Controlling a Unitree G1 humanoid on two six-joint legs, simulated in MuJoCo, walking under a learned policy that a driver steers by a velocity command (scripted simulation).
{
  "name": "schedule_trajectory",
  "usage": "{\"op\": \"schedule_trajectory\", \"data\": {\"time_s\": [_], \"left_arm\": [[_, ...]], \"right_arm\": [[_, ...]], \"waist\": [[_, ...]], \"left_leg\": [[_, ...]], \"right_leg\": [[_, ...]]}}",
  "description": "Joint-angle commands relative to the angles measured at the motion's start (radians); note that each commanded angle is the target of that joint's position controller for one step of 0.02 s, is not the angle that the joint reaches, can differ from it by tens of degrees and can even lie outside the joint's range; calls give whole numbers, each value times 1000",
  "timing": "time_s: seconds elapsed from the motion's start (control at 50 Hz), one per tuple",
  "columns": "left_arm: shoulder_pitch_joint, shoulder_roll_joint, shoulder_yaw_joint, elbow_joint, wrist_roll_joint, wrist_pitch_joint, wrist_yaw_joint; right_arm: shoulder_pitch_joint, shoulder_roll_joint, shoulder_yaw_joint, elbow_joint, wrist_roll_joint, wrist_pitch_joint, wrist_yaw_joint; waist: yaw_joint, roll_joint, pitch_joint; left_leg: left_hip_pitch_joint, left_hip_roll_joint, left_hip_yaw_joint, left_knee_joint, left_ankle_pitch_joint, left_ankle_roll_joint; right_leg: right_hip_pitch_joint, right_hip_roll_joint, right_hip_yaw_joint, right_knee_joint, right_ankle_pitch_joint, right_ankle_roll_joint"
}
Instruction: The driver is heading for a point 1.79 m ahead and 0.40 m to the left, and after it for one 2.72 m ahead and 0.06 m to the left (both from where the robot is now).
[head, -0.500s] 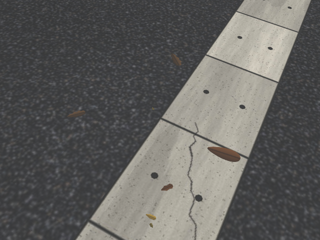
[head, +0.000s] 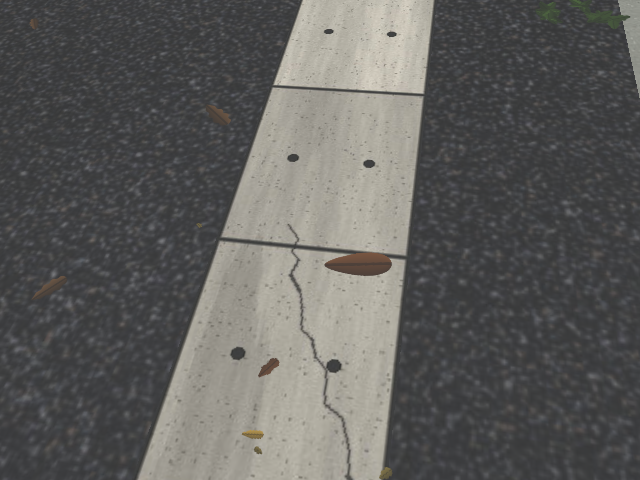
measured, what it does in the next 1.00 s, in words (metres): steps on the spot: left foot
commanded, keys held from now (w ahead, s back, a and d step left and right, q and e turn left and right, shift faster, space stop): no key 0.88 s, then w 0.12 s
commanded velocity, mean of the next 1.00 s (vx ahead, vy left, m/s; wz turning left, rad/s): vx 0.01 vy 0.00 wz -0.09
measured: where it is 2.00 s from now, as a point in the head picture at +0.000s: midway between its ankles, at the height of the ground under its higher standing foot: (390, 446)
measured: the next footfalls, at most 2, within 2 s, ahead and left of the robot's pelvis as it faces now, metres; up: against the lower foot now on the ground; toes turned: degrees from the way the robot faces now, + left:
left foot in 0.26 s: +0.05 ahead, +0.12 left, +0.00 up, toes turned -3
right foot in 1.22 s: +0.13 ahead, -0.10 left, +0.00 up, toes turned -5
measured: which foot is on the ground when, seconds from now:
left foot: up 0.00-0.24, down 0.26-1.00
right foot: down 0.00-0.96, up 0.98-1.00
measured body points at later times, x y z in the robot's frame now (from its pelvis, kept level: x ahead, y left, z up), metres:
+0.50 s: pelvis +0.01 +0.03 +0.00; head +0.02 +0.04 +0.45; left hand +0.09 +0.29 -0.14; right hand +0.11 -0.22 -0.12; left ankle +0.01 +0.13 -0.74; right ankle +0.00 -0.07 -0.74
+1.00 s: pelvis +0.02 +0.04 +0.00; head +0.02 +0.05 +0.45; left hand +0.05 +0.29 -0.16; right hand +0.04 -0.22 -0.15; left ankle +0.01 +0.13 -0.74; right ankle +0.00 -0.07 -0.74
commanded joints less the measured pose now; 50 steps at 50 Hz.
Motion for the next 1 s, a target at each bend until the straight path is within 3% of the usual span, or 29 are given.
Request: {"op": "schedule_trajectory", "data": {"time_s": [0.02, 0.1, 0.18, 0.22, 0.24, 0.26, 0.28, 0.3, 0.32, 0.34, 0.36, 0.4, 0.44, 0.5, 0.88, 0.9, 0.94, 0.98, 1.0], "left_arm": [[35, 138, 31, -39, 7, -16, 6], [51, 136, 23, -18, 18, -18, 8], [30, 131, 14, 0, 25, -18, 9], [6, 122, 6, 11, 18, -17, 13], [-8, 109, -1, 16, 9, -17, 17], [13, 73, -15, 20, 7, -24, 19], [63, 29, -27, 26, 8, -29, 19], [72, 57, -17, 42, 1, -17, 21], [78, 76, -17, 67, 13, -11, 20], [57, 71, -18, 81, 15, -10, 16], [38, 78, -17, 89, 13, -13, 13], [48, 86, -15, 117, 12, -18, 10], [55, 73, -20, 151, 8, -24, 17], [50, 66, -23, 191, 6, -27, 26], [68, 48, -39, 382, 2, -24, 43], [77, 40, -42, 389, 3, -23, 43], [76, 49, -36, 385, 11, -20, 41], [31, 38, -35, 355, 29, -24, 28], [7, 18, -40, 337, 39, -32, 20]], "right_arm": [[10, -72, -17, -49, 1, 1, -2], [-20, -56, -10, -48, 2, -1, -6], [-14, -42, -1, -36, 13, -10, -16], [22, -25, 6, -18, 16, -18, -23], [56, -9, 13, -3, 11, -27, -28], [61, -26, 16, 0, -2, -43, -35], [67, -79, 17, -9, -20, -59, -39], [-13, -120, 10, -7, 0, -58, -29], [-63, -66, 24, -16, 5, -63, -20], [-67, -50, 31, -11, 6, -67, -14], [-51, -52, 31, -3, 1, -65, -14], [-22, -62, 31, 15, 9, -68, -20], [-7, -56, 33, 31, 13, -69, -22], [-2, -48, 36, 54, 10, -72, -21], [39, -23, 60, 235, 9, -76, -26], [50, -23, 60, 245, 7, -75, -25], [72, -71, 40, 257, 5, -64, -22], [146, -95, 23, 280, 4, -54, -20], [171, -95, 17, 293, 4, -55, -21]], "waist": [[24, -161, -104], [40, -162, -83], [34, -165, -78], [4, -147, -84], [-25, -124, -87], [-15, -74, -108], [17, 60, -139], [54, 135, -79], [62, 101, -72], [52, 99, -63], [39, 94, -56], [28, 57, -51], [21, 0, -54], [13, -30, -60], [14, -36, -40], [11, -32, -60], [0, 19, -34], [-30, 84, 41], [-36, 97, 82]], "left_leg": [[-43, -3, -3, -58, 9, -1], [24, -14, -5, -193, -15, 19], [162, -42, 6, -345, -40, 46], [267, -54, 16, -506, 28, 60], [367, -47, 12, -669, 154, 69], [467, 34, -80, -745, 244, 77], [520, 216, -262, -797, 345, 106], [322, 263, -289, -764, 452, 200], [281, 221, -245, -764, 393, 199], [264, 160, -199, -760, 310, 158], [260, 116, -169, -758, 245, 127], [296, 80, -138, -754, 223, 107], [336, 78, -130, -736, 246, 110], [357, 73, -120, -723, 274, 115], [344, 55, -113, -743, 269, 112], [350, 48, -115, -756, 160, 113], [336, 47, -165, -781, -171, 150], [323, 157, -334, -885, -455, 235], [303, 229, -416, -928, -492, 280]], "right_leg": [[125, -257, 211, -102, 380, -136], [87, -266, 242, -107, 262, -143], [18, -259, 263, -78, 260, -136], [-10, -246, 270, -44, 276, -111], [-51, -227, 263, -21, 257, -77], [-106, -200, 256, -5, 172, -24], [-138, -125, 177, 90, 0, 16], [-56, -36, 69, 57, -142, 30], [23, -61, 63, 36, -104, 36], [53, -64, 82, -12, -19, 33], [72, -75, 95, -30, 43, 36], [47, -98, 111, -33, 102, 39], [25, -104, 114, -53, 106, 45], [23, -111, 120, -70, 120, 50], [51, -138, 114, -89, 137, 46], [53, -128, 105, -88, 66, 42], [-30, -65, 50, 11, -176, 21], [-192, -26, -26, 172, -289, 10], [-234, -50, -65, 252, -253, 12]]}}
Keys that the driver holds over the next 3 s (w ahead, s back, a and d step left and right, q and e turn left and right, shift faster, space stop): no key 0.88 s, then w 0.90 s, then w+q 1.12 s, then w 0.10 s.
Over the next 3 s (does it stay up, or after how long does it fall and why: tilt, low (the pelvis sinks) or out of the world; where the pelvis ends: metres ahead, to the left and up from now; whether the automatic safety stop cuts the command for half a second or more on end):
stays up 0.97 0.11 0.00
